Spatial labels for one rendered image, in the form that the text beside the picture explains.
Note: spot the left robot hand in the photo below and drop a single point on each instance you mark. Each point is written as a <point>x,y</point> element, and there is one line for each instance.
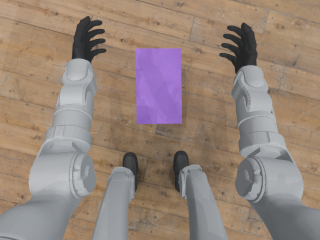
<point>81,48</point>

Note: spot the carton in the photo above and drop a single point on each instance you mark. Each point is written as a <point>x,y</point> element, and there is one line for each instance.
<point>158,86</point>

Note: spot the right robot upper arm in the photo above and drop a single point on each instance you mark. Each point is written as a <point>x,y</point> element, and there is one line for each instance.
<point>274,188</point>

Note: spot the right robot forearm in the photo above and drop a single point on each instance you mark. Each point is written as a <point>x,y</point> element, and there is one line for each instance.
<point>256,119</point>

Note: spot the left robot upper arm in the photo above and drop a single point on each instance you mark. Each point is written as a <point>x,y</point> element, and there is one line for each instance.
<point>58,183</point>

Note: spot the left robot forearm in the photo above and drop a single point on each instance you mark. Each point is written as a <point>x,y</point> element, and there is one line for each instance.
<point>70,130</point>

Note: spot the right robot foot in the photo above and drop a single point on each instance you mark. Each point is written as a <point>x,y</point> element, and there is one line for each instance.
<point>180,161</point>

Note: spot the left robot shin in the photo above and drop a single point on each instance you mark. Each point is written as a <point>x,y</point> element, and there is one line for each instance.
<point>120,169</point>

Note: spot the right robot hand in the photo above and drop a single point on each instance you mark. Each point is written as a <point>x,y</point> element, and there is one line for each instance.
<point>246,53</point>

